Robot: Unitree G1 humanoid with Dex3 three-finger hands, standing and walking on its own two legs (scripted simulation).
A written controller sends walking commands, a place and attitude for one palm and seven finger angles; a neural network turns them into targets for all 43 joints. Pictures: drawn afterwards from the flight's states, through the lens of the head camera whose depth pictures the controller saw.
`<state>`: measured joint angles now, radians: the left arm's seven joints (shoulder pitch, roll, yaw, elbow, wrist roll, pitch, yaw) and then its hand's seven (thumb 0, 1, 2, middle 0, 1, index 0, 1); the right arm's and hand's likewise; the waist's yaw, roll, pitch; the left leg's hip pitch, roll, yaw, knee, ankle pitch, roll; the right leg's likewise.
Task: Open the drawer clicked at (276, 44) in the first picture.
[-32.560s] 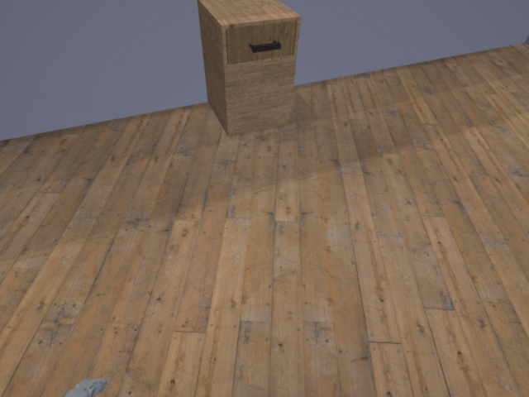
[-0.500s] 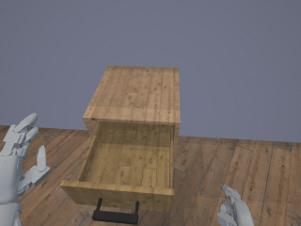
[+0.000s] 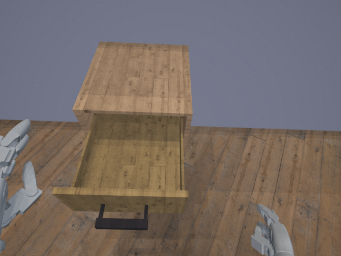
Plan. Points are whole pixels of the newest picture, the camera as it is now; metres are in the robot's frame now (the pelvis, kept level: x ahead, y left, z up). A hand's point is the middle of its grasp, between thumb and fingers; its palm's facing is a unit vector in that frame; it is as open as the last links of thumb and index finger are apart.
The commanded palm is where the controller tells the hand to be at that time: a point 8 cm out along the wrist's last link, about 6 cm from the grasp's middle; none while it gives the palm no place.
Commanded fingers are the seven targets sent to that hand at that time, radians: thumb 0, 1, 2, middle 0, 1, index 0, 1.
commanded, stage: step back with the hand held close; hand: left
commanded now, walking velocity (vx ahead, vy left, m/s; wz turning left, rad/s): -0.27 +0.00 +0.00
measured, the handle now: (123, 215) +0.25 +0.15 -0.21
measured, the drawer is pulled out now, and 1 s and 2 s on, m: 0.30 0.30 0.30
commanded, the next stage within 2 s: stop stepping back and stand still in 0.82 s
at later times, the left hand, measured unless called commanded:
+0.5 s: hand out of the picture +0.11 +0.23 +0.15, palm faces +0.35 -0.84 -0.42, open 7.4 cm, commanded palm +0.04 +0.27 +0.18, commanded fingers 0.00 0.90 0.90 -0.20 -0.30 -0.20 -0.30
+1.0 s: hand out of the picture +0.01 +0.25 +0.16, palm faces +0.37 -0.82 -0.45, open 7.4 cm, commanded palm -0.06 +0.28 +0.18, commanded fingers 0.00 0.90 0.90 -0.20 -0.30 -0.20 -0.30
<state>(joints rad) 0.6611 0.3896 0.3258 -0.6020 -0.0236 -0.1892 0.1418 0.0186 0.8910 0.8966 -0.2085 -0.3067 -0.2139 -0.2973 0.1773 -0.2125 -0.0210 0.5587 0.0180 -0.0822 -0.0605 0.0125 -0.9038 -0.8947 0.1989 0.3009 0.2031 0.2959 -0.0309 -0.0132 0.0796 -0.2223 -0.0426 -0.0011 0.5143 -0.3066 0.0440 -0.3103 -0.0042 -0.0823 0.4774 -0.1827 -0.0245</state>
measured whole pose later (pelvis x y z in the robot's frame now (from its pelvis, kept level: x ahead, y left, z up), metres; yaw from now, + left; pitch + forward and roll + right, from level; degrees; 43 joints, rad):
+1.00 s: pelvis -0.18 +0.00 -0.01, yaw +2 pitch +2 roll -2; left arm 0.63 0.43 0.41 -0.64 -0.03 -0.25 0.16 0.02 0.89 0.90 -0.21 -0.31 -0.22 -0.30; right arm 0.17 -0.17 -0.02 0.63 0.00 -0.11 -0.07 0.01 -0.90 -0.89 0.20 0.30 0.20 0.30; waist -0.02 -0.06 0.03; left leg -0.41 0.00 -0.01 0.59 -0.22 0.03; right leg -0.50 0.03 0.01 0.83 -0.40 0.01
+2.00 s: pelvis -0.20 -0.01 -0.01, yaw +0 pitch -1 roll -1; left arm 0.31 0.19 0.00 0.75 0.03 0.08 0.00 0.01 0.92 0.90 -0.19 -0.30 -0.20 -0.29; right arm 0.19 -0.21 0.01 0.90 -0.02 0.00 0.01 0.01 -0.91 -0.89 0.20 0.30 0.20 0.30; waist -0.02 -0.06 0.03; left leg -0.36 -0.01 -0.01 0.58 -0.20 0.02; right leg -0.14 -0.03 -0.04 0.55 -0.39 0.03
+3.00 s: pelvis -0.18 -0.05 +0.00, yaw +0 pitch -3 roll +0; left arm 0.32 0.12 -0.01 1.08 0.00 0.01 0.04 0.01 0.91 0.90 -0.20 -0.30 -0.20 -0.29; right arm 0.28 -0.12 -0.01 1.13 -0.01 0.01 -0.04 0.00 -0.91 -0.89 0.20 0.30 0.20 0.30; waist -0.01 0.00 0.09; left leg -0.26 0.03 -0.04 0.48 -0.18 -0.03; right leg -0.04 0.01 -0.07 0.45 -0.37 -0.03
